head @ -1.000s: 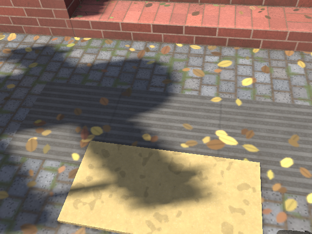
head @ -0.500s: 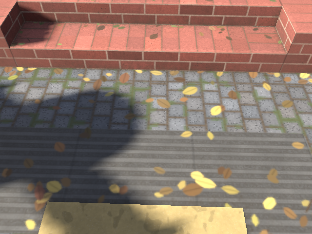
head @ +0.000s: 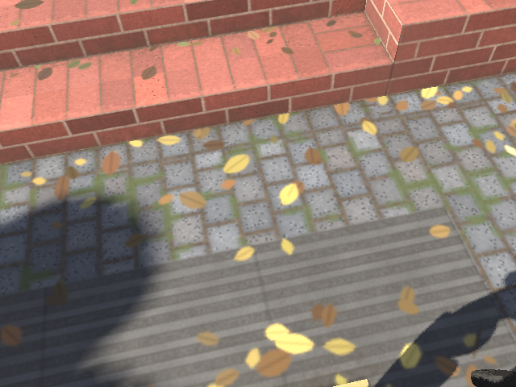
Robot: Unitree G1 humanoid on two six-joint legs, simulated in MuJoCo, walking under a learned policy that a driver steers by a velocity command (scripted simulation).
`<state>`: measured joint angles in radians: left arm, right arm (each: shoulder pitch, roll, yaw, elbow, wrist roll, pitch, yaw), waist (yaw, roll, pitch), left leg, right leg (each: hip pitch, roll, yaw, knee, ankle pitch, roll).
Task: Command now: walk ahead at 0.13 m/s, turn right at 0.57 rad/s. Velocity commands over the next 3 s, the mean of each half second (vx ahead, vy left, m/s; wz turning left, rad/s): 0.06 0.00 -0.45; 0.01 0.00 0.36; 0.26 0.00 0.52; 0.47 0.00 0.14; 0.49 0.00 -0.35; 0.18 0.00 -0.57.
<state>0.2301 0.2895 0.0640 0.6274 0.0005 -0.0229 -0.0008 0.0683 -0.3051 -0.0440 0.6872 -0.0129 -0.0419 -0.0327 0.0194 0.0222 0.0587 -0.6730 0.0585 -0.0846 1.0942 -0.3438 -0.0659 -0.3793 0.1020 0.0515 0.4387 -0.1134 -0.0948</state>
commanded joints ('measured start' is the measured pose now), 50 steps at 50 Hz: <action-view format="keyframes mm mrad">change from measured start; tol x32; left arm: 1 -36 152 45 -77 -9 4 24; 50 -155 118 52 -27 8 37 61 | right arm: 1 101 -50 -12 -18 -1 14 -10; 50 108 -150 -65 -138 21 37 26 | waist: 1 -50 -90 -224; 11 -59 -182 -196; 14 4 286 -219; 27 -17 184 -143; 30 -38 -293 -164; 43 -37 -194 -147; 46 -34 334 -136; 50 -38 72 -130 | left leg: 1 92 -29 16 -108 90 -30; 9 202 -91 -16 -446 79 -1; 14 596 406 -504 -743 736 379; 28 341 94 -178 -674 301 197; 33 98 -65 49 -65 -235 27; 44 448 -93 160 -624 178 92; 46 637 311 -446 -726 779 369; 50 559 186 -291 -742 459 306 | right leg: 1 111 -223 194 -61 503 -169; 11 139 -163 389 101 169 -63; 14 -263 19 95 655 -577 110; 18 -257 -41 82 823 -372 171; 32 228 -425 247 -116 170 -147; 42 258 -397 26 6 308 -89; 46 -277 -101 -132 596 -572 167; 50 -314 -144 44 754 -367 154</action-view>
